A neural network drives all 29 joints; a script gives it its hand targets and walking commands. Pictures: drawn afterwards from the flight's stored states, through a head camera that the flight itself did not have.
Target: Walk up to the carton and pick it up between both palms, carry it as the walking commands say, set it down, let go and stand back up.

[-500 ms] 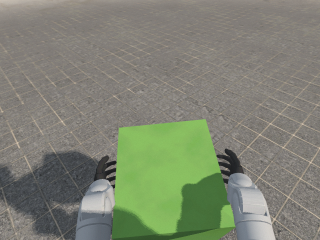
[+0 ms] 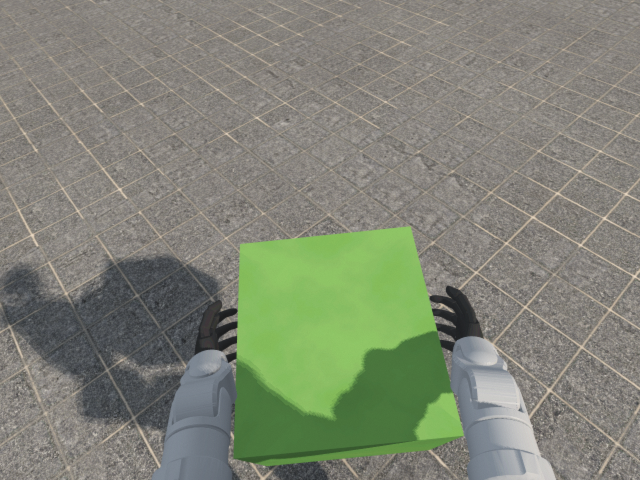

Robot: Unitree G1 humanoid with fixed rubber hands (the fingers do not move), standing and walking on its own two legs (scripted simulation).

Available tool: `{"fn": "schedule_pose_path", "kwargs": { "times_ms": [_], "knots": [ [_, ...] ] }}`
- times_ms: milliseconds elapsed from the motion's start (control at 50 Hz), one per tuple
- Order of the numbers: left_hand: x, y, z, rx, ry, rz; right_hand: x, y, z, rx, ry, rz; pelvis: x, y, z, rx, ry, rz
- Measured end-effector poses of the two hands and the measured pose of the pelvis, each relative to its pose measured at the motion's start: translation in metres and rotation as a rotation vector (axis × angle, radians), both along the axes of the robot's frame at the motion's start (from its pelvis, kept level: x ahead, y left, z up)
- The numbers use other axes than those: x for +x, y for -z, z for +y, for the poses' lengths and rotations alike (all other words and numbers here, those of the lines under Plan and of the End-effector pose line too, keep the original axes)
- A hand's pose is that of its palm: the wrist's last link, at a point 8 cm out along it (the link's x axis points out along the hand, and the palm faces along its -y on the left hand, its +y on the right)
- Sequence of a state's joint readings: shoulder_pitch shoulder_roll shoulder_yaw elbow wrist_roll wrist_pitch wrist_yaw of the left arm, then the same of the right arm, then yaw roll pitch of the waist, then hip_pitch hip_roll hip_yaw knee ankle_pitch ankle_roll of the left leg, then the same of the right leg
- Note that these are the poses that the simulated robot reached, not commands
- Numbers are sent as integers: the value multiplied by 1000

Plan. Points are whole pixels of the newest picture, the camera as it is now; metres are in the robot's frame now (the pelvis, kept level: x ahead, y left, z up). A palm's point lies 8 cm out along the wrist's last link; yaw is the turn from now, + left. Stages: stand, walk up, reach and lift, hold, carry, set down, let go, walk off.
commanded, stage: set down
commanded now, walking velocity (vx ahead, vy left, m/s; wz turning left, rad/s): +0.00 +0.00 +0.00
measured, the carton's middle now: (336, 349) +0.33 +0.00 -0.12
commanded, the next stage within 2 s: none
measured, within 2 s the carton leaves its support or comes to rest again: neither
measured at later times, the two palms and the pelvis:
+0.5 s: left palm (219, 375) +0.29 +0.18 -0.11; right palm (439, 351) +0.32 -0.16 -0.11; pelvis -0.05 +0.00 -0.07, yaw +3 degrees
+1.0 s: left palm (242, 378) +0.32 +0.17 -0.21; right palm (434, 360) +0.34 -0.17 -0.20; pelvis -0.06 -0.01 -0.15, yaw +4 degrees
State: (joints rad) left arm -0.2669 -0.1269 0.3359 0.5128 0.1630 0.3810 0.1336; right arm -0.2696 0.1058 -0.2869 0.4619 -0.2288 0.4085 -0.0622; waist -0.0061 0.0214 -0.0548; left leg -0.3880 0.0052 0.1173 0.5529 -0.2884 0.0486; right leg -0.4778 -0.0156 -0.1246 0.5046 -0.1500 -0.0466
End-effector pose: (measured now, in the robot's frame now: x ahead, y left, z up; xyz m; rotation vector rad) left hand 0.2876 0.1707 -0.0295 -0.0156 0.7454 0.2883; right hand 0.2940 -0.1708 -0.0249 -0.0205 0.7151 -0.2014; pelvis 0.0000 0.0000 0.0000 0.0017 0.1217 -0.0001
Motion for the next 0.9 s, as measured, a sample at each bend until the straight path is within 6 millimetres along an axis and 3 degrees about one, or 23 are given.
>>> {"fn": "schedule_pose_path", "kwargs": {
  "times_ms": [240,460,900],
  "knots": [
    [-7,49,9,8,-10,2,-2,50,10,-5,-19,3,-24,28,6,-1,-12,148],
    [4,79,11,13,-42,-36,19,78,14,-17,-33,-37,-48,62,6,-4,-53,248],
    [29,162,-4,22,-33,-14,42,162,-1,-23,-37,-12,-57,130,-7,-8,-66,492]
  ]
}}
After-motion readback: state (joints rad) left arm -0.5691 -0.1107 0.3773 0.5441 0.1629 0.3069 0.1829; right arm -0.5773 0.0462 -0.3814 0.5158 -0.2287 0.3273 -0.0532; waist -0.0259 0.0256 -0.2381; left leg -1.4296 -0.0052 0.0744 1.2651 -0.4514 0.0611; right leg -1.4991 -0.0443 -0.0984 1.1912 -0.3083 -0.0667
